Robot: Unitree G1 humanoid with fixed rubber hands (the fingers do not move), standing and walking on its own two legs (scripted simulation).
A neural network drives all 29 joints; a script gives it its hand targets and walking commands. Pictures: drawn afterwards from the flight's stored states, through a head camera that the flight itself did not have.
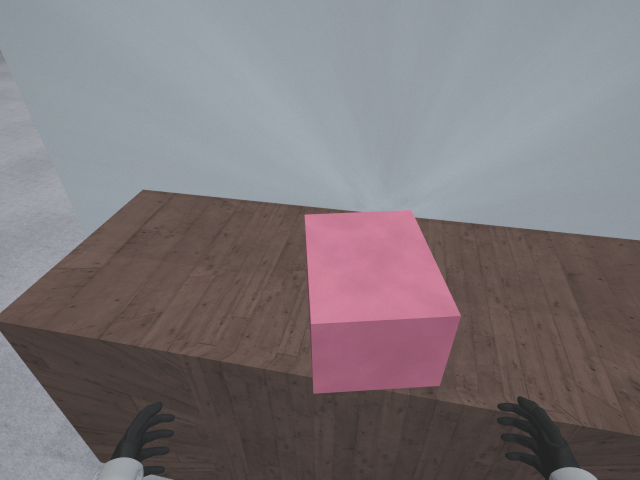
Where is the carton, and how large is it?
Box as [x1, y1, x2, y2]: [305, 210, 460, 393]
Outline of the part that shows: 411,210 305,215 306,263 313,393 439,385 460,315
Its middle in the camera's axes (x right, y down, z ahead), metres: +0.09 +0.09 +0.72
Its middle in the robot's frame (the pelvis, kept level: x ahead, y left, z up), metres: +0.50 -0.07 -0.04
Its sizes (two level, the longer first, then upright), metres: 0.287 0.217 0.175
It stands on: a pedestal, 0.64 m high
